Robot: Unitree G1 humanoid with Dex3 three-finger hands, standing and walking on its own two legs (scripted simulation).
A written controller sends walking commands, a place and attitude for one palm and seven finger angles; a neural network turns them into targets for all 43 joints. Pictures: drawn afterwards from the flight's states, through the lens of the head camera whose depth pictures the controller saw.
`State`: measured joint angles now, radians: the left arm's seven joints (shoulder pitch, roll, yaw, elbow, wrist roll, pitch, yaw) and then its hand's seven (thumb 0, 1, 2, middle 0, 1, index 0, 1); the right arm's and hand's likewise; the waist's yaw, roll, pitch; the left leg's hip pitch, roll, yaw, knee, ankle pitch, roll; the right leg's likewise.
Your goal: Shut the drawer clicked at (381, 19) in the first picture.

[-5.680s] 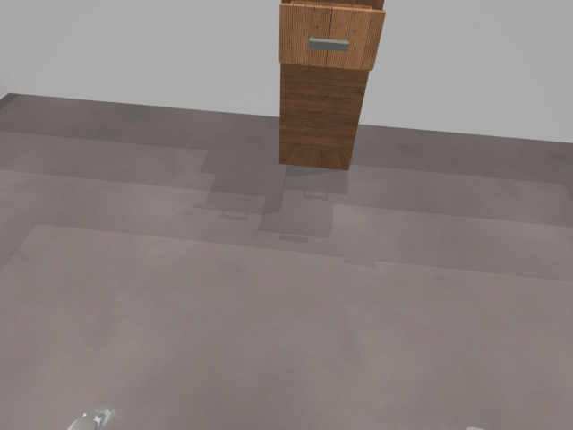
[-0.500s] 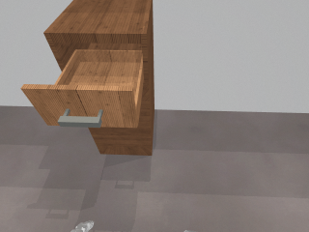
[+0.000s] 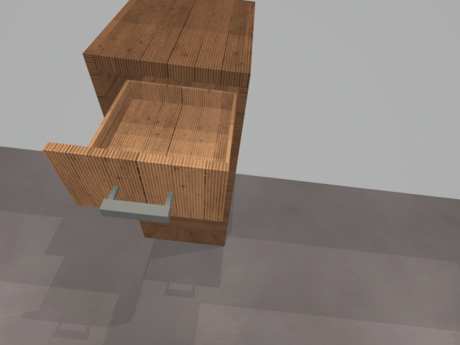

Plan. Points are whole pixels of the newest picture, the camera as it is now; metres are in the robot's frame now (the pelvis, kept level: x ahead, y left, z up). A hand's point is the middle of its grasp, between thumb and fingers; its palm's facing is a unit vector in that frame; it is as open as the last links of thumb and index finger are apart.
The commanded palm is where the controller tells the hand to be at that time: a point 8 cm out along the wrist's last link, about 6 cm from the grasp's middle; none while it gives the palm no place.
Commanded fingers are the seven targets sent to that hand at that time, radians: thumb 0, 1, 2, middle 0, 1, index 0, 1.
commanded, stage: come to a stop and stand still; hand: left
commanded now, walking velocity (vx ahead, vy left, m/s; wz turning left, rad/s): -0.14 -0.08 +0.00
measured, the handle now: (139, 202) +0.36 +0.21 +0.00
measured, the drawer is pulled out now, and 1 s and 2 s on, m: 0.26 0.26 0.26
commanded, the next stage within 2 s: look again from close up in 1.24 s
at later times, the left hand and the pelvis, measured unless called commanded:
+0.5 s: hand out of the picture -0.03 +0.10 -0.15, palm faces +0.08 -0.96 -0.27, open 7.3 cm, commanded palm none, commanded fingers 0.00 0.90 0.90 -0.20 -0.30 -0.20 -0.30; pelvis -0.06 -0.08 +0.01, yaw +0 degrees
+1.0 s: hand out of the picture -0.08 +0.15 -0.18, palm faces +0.07 -0.98 -0.18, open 7.4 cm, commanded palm none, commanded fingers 0.00 0.90 0.90 -0.20 -0.30 -0.20 -0.30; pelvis -0.06 -0.02 +0.00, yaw +0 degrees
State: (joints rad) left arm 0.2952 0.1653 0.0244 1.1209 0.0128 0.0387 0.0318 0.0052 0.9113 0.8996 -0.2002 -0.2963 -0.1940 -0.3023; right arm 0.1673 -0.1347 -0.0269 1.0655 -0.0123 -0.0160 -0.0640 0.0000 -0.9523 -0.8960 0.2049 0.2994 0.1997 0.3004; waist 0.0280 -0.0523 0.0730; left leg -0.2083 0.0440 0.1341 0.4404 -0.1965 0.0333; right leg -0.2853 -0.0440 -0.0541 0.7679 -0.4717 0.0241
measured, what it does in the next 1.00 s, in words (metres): steps on the spot: right foot, then left foot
